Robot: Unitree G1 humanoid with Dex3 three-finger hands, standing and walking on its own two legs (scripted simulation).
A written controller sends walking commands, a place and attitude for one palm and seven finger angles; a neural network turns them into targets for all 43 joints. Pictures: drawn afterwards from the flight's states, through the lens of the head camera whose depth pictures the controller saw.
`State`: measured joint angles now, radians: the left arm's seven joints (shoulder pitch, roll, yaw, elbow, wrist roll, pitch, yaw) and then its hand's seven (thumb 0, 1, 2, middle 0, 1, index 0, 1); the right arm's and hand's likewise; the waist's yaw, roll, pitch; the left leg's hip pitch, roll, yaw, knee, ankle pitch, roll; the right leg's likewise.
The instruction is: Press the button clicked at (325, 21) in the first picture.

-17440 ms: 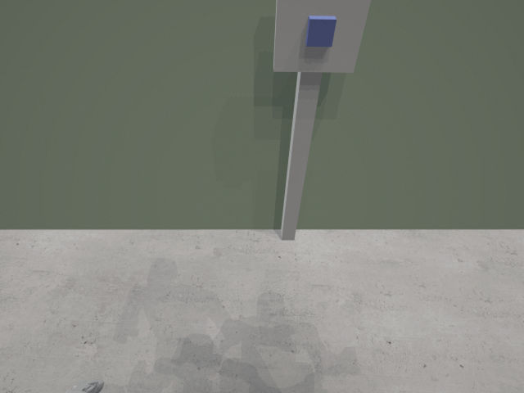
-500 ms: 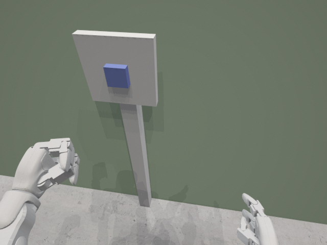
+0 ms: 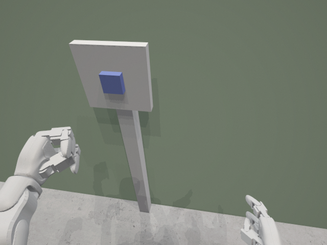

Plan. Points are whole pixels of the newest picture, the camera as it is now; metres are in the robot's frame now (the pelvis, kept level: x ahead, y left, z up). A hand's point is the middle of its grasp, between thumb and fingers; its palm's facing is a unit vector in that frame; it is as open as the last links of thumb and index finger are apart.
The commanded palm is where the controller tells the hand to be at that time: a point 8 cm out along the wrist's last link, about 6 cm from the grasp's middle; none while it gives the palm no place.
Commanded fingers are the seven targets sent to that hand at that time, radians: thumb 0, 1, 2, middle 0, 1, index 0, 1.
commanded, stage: raise the hand and make a fist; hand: left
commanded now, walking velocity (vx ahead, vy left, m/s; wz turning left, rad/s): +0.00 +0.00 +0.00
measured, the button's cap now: (113, 82) +0.50 +0.21 +0.19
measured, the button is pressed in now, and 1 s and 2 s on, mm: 0 0 0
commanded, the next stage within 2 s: aim a knuckle at the button in 0.10 s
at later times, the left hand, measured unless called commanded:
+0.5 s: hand (84, 142) +0.27 +0.21 +0.17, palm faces -0.01 -1.00 -0.07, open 3.1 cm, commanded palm +0.25 +0.26 +0.18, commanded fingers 0.00 0.90 0.90 -1.30 -1.50 -1.30 -1.50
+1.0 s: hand (101, 122) +0.35 +0.20 +0.16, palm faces -0.03 -1.00 -0.02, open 3.1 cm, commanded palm +0.33 +0.25 +0.16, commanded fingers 0.00 0.90 0.90 -1.30 -1.50 -1.30 -1.50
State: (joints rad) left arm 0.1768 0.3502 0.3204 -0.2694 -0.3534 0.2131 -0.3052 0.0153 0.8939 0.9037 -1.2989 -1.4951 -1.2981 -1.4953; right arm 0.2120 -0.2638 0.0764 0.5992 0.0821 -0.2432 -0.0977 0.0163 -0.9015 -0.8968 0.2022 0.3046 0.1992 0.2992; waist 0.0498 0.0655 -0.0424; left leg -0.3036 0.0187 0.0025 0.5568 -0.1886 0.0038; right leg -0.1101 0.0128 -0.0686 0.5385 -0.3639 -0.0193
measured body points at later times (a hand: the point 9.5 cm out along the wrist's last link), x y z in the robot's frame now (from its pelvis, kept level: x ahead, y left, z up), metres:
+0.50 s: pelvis +0.01 +0.00 +0.00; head -0.02 -0.03 +0.45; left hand +0.27 +0.26 +0.17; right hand +0.20 -0.23 -0.06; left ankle +0.07 +0.12 -0.73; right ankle -0.04 -0.10 -0.73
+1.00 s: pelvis +0.01 +0.01 +0.00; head -0.01 -0.01 +0.45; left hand +0.35 +0.25 +0.16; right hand +0.17 -0.24 -0.08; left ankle +0.07 +0.12 -0.73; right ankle -0.04 -0.10 -0.73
